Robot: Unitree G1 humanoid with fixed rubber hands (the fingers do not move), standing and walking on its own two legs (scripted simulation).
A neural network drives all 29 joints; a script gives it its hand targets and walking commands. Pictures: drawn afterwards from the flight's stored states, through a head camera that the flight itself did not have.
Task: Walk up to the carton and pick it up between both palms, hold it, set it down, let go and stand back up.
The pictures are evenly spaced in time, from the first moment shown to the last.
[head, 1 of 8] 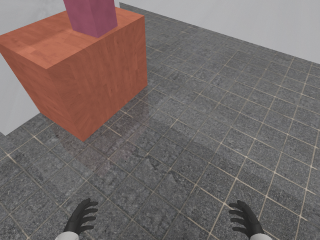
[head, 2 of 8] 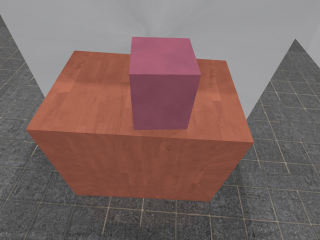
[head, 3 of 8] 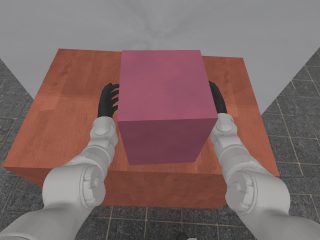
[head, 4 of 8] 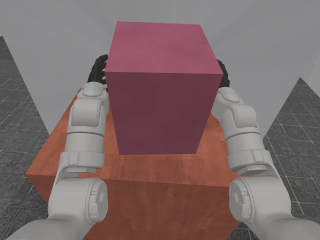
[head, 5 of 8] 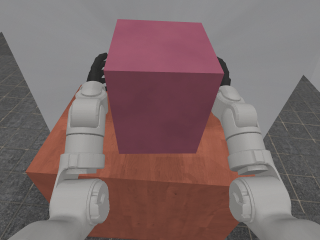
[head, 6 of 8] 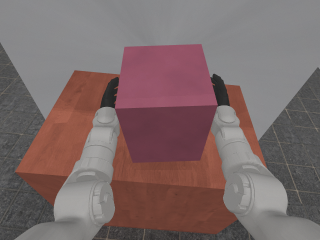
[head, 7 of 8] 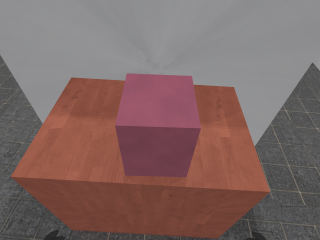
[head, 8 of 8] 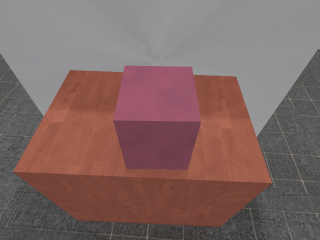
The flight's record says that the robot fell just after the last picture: no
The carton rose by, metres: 0.21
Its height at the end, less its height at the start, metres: +0.00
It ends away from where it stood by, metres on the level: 0.02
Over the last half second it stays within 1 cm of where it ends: yes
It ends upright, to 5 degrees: yes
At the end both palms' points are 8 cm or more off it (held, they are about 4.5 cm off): yes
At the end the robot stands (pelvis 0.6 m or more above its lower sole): yes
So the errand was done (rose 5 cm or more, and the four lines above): yes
